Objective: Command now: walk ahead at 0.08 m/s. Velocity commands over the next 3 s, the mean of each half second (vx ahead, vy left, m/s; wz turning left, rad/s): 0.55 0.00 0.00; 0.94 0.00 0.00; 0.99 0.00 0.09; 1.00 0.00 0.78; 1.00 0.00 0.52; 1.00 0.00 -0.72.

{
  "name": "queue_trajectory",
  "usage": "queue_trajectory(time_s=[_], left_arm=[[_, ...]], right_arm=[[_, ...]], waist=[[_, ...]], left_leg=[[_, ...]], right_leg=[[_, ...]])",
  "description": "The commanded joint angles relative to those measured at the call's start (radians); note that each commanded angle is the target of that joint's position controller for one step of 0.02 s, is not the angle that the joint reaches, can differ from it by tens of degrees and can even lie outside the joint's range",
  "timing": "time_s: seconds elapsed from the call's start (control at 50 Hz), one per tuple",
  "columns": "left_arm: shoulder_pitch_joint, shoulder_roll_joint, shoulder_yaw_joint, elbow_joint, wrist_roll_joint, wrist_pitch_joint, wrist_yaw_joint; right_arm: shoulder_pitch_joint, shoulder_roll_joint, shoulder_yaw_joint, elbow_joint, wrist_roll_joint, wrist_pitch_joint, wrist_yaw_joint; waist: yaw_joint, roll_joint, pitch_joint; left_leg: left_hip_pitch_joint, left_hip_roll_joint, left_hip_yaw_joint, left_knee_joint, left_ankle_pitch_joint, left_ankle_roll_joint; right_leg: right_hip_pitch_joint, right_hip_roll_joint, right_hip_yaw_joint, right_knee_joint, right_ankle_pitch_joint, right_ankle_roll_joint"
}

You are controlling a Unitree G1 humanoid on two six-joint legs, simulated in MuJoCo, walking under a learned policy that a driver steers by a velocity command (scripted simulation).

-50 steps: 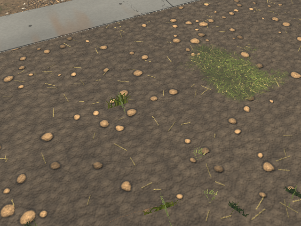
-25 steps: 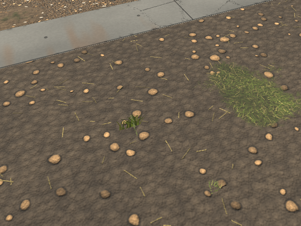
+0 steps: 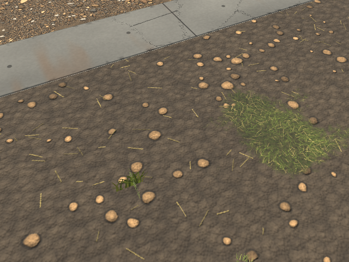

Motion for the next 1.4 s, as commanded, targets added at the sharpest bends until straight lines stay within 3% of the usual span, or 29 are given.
queue_trajectory(time_s=[0.02, 0.06, 0.12, 0.16, 0.22, 0.24, 0.26, 0.28, 0.3, 0.34, 0.48, 0.58, 0.62, 0.66, 0.68, 0.7, 0.72, 0.74, 0.76, 0.84, 1.0, 1.1, 1.16, 1.18, 1.2, 1.22, 1.26, 1.34, 1.4], left_arm=[[0.074, 0.080, 0.020, -0.004, 0.003, 0.013, 0.003], [0.099, 0.089, 0.024, 0.018, 0.012, 0.004, 0.000], [0.045, 0.136, 0.041, 0.004, -0.021, -0.029, -0.017], [0.009, 0.069, 0.027, 0.002, -0.023, -0.069, -0.037], [0.193, 0.068, 0.039, 0.081, -0.023, -0.099, -0.046], [0.337, 0.106, 0.053, 0.134, -0.020, -0.104, -0.040], [0.471, 0.155, 0.059, 0.158, 0.061, -0.098, -0.056], [0.416, 0.141, 0.059, 0.139, 0.067, -0.087, -0.060], [0.352, 0.134, 0.054, 0.110, 0.055, -0.085, -0.062], [0.318, 0.147, 0.054, 0.091, 0.033, -0.094, -0.061], [0.380, 0.116, 0.039, 0.108, 0.020, -0.119, -0.060], [0.414, 0.145, 0.039, 0.129, 0.020, -0.119, -0.059], [0.397, 0.165, 0.039, 0.137, 0.019, -0.111, -0.056], [0.364, 0.211, 0.048, 0.139, 0.027, -0.098, -0.047], [0.325, 0.208, 0.046, 0.124, 0.029, -0.094, -0.044], [0.379, 0.046, 0.012, 0.072, 0.005, -0.095, -0.062], [0.377, 0.072, 0.021, 0.059, -0.012, -0.120, -0.068], [0.252, 0.126, 0.037, 0.025, -0.009, -0.119, -0.063], [0.192, 0.125, 0.034, 0.012, -0.001, -0.123, -0.066], [0.177, 0.038, 0.012, -0.006, 0.044, -0.073, -0.100], [-0.245, 0.044, -0.030, -0.171, 0.026, -0.067, -0.125], [-0.207, 0.117, -0.018, -0.177, 0.018, -0.067, -0.097], [0.287, 0.224, 0.034, -0.041, 0.028, -0.062, -0.054], [0.424, 0.301, 0.058, -0.016, 0.048, -0.058, -0.038], [0.345, 0.314, 0.066, -0.022, 0.062, -0.058, -0.053], [0.239, 0.235, 0.062, -0.031, 0.039, -0.062, -0.069], [0.165, 0.124, 0.037, -0.007, 0.041, -0.082, -0.075], [0.198, 0.101, 0.015, 0.050, 0.012, -0.118, -0.064], [0.237, 0.135, 0.019, 0.048, 0.017, -0.139, -0.074]], right_arm=[[-0.055, -0.136, -0.025, -0.058, 0.015, 0.008, -0.015], [-0.007, -0.142, -0.028, -0.045, 0.034, 0.016, -0.018], [0.069, -0.223, -0.064, -0.054, 0.055, 0.015, -0.028], [0.022, -0.238, -0.075, -0.080, 0.059, 0.000, -0.032], [-0.100, -0.180, -0.064, -0.138, 0.063, -0.005, -0.021], [-0.179, -0.124, -0.049, -0.179, 0.064, -0.008, -0.013], [-0.191, -0.038, -0.032, -0.213, -0.006, -0.002, 0.021], [-0.221, -0.103, -0.047, -0.222, -0.047, -0.001, 0.030], [-0.204, -0.116, -0.053, -0.214, -0.040, -0.005, 0.041], [-0.171, -0.126, -0.057, -0.207, -0.030, -0.009, 0.058], [-0.345, -0.092, -0.039, -0.284, -0.017, 0.029, 0.070], [-0.434, -0.103, -0.035, -0.341, -0.010, 0.032, 0.067], [-0.372, -0.113, -0.041, -0.335, -0.015, 0.032, 0.054], [-0.040, -0.166, -0.072, -0.242, -0.012, 0.024, 0.029], [0.189, -0.221, -0.098, -0.169, -0.024, 0.016, 0.014], [0.297, -0.341, -0.123, -0.148, -0.055, 0.007, 0.004], [0.296, -0.332, -0.122, -0.138, -0.031, 0.006, 0.020], [0.162, -0.274, -0.111, -0.134, -0.030, 0.005, 0.024], [0.094, -0.197, -0.095, -0.143, -0.021, -0.005, 0.026], [0.074, -0.082, -0.057, -0.096, 0.000, -0.033, 0.020], [0.284, -0.108, -0.040, -0.044, 0.025, -0.066, 0.011], [0.316, -0.197, -0.046, -0.016, 0.006, -0.051, -0.016], [0.229, -0.235, -0.062, -0.025, -0.024, -0.011, -0.034], [0.215, -0.137, -0.045, -0.058, -0.027, -0.018, -0.022], [0.355, -0.032, -0.026, -0.093, 0.045, -0.039, 0.006], [0.228, -0.129, -0.039, -0.113, 0.035, -0.043, -0.007], [0.105, -0.113, -0.036, -0.143, 0.022, -0.044, -0.002], [0.057, -0.045, -0.016, -0.185, -0.026, 0.008, 0.039], [-0.120, -0.069, -0.009, -0.251, -0.007, 0.013, 0.049]], waist=[[0.047, 0.109, -0.021], [0.043, 0.095, -0.023], [0.002, 0.072, 0.055], [0.022, 0.088, 0.063], [0.120, 0.061, 0.002], [0.170, -0.026, 0.000], [0.194, -0.329, 0.018], [0.175, -0.206, 0.089], [0.133, -0.096, 0.068], [0.090, -0.040, 0.013], [0.102, -0.053, 0.114], [0.114, -0.081, 0.159], [0.068, -0.102, 0.120], [-0.091, -0.113, -0.058], [-0.195, -0.068, -0.171], [-0.152, 0.233, -0.326], [-0.126, 0.307, -0.409], [-0.065, 0.209, -0.176], [-0.041, 0.088, -0.071], [0.075, 0.110, 0.034], [0.000, 0.060, 0.182], [0.052, 0.135, 0.050], [0.291, 0.166, -0.187], [0.293, 0.012, -0.279], [0.125, -0.263, -0.364], [0.135, -0.064, -0.223], [0.073, 0.111, -0.019], [-0.022, 0.040, 0.089], [0.018, 0.047, 0.159]], left_leg=[[-0.117, 0.277, -0.218, -0.143, -0.150, 0.116], [-0.112, 0.245, -0.249, -0.128, -0.377, 0.081], [-0.057, 0.315, -0.387, -0.183, -0.750, 0.112], [0.008, 0.400, -0.457, -0.206, -0.652, 0.139], [-0.131, 0.298, -0.275, -0.080, -0.527, 0.075], [-0.304, 0.197, -0.149, 0.116, -0.442, 0.018], [-0.588, 0.054, 0.036, 0.434, -0.377, -0.023], [-0.709, 0.091, -0.055, 0.571, -0.324, -0.004], [-0.712, 0.127, -0.100, 0.628, -0.227, 0.000], [-0.650, 0.165, -0.096, 0.660, -0.134, -0.017], [-0.586, 0.182, -0.018, 0.505, 0.053, -0.083], [-0.437, 0.162, 0.044, 0.313, 0.045, -0.019], [-0.283, 0.105, 0.085, 0.267, -0.041, 0.027], [0.099, 0.024, 0.105, 0.255, -0.098, 0.067], [0.414, 0.096, 0.017, 0.264, -0.152, 0.084], [0.695, 0.405, -0.438, 0.143, -0.636, 0.128], [0.671, 0.497, -0.905, -0.137, -0.879, 0.140], [0.518, 0.455, -0.776, -0.154, -0.790, 0.104], [0.353, 0.428, -0.603, -0.134, -0.580, 0.100], [0.043, 0.296, -0.323, -0.217, -0.361, 0.067], [0.054, 0.226, -0.080, -0.368, 0.316, 0.046], [0.420, 0.280, -0.016, -0.159, 1.111, 0.004], [0.299, 0.283, 0.001, 0.519, 1.035, 0.016], [0.043, 0.174, -0.006, 0.911, 0.364, 0.036], [-0.381, -0.002, -0.139, 1.216, -0.351, 0.005], [-0.494, 0.092, -0.183, 1.193, -0.241, 0.042], [-0.452, 0.163, -0.171, 1.067, -0.141, 0.040], [-0.407, 0.243, -0.149, 0.903, -0.125, -0.019], [-0.462, 0.225, -0.099, 0.687, 0.060, -0.027]], right_leg=[[0.213, 0.011, -0.029, -0.136, 0.025, -0.014], [0.265, 0.033, -0.069, -0.216, 0.000, -0.039], [0.040, 0.030, -0.053, -0.173, -0.297, -0.114], [0.010, 0.014, -0.078, -0.161, -0.096, -0.126], [0.269, 0.008, -0.081, -0.263, -0.134, -0.159], [0.430, -0.053, 0.038, -0.361, -0.247, -0.190], [0.641, -0.244, 0.459, -0.632, -0.583, -0.245], [0.637, -0.294, 0.533, -0.623, -0.555, -0.254], [0.627, -0.259, 0.461, -0.592, -0.484, -0.229], [0.607, -0.217, 0.354, -0.615, -0.363, -0.196], [0.488, -0.134, 0.105, -0.697, -0.034, -0.197], [0.539, -0.169, -0.006, -0.718, 0.263, -0.189], [0.561, -0.170, -0.072, -0.586, 0.675, -0.172], [0.502, -0.159, -0.124, -0.201, 1.027, -0.150], [0.281, -0.109, -0.131, 0.106, 0.822, -0.138], [-0.062, 0.033, -0.114, 0.527, 0.087, -0.117], [-0.191, 0.137, 0.056, 0.697, -0.242, -0.149], [-0.302, 0.057, 0.045, 0.748, -0.121, -0.169], [-0.283, 0.003, 0.013, 0.698, -0.011, -0.168], [-0.154, -0.073, -0.009, 0.551, 0.050, -0.128], [-0.135, -0.009, -0.199, -0.017, 0.397, -0.103], [0.004, 0.139, -0.250, -0.153, 0.275, -0.168], [0.501, 0.124, -0.164, -0.209, 0.080, -0.233], [0.726, -0.107, 0.088, -0.147, -0.176, -0.257], [0.942, -0.317, 0.734, -0.367, -0.391, -0.401], [0.832, -0.261, 0.678, -0.458, -0.429, -0.364], [0.524, -0.198, 0.405, -0.507, -0.180, -0.318], [0.260, -0.092, 0.179, -0.610, -0.098, -0.254], [0.227, -0.034, -0.026, -0.678, 0.169, -0.199]])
